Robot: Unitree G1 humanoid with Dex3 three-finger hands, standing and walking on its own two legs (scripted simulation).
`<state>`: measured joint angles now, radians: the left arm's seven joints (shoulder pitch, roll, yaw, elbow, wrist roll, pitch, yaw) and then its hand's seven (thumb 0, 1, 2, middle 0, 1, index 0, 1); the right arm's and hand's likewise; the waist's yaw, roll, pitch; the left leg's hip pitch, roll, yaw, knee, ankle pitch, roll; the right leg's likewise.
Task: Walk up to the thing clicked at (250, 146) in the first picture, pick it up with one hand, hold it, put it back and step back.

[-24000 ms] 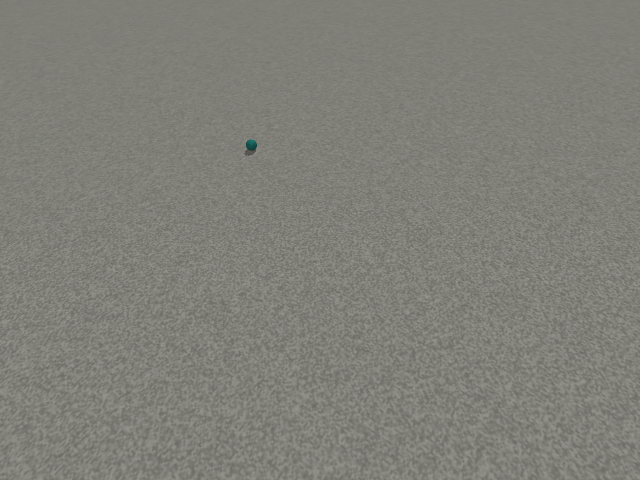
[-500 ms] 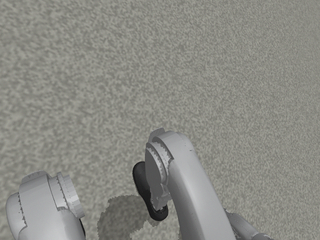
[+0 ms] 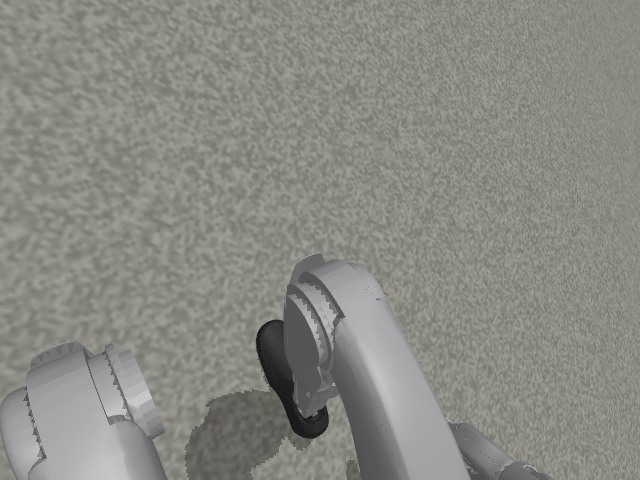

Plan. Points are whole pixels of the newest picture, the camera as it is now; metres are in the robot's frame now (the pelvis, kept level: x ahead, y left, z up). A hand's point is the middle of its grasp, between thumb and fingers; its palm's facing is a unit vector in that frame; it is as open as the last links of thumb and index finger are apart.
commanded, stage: close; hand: left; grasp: from above
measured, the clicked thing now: out of the picture +0.46 +0.34 -0.27
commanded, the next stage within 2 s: settle in 1.58 s
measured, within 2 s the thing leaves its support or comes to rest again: leaves its support in 1.94 s
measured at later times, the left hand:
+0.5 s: hand out of the picture +0.44 +0.34 -0.25, palm faces -0.44 -0.17 -0.88, open 11.9 cm
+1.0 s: hand out of the picture +0.44 +0.33 -0.26, palm faces -0.43 -0.15 -0.89, open 9.6 cm
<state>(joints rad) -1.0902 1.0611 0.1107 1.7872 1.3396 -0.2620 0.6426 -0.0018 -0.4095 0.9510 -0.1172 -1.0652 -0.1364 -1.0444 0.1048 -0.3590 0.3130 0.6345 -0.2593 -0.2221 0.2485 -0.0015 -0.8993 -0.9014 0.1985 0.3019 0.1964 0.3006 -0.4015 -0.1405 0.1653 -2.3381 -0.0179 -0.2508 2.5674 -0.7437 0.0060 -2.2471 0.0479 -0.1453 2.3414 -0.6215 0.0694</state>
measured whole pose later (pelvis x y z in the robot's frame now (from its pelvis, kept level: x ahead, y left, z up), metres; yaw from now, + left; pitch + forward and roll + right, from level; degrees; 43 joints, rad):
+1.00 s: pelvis +0.00 +0.00 +0.01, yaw -1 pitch +27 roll -16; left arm -1.11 1.10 0.09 1.80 1.32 -0.25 0.66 0.00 0.12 0.58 -0.46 -0.88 -0.52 -0.81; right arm 0.09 -0.37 0.35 0.60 -0.26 -0.24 0.24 0.00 -0.90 -0.90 0.20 0.30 0.20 0.30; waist -0.42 -0.16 0.20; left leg -2.32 -0.01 -0.27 2.55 -0.74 0.00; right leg -2.23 0.05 -0.16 2.32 -0.61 0.07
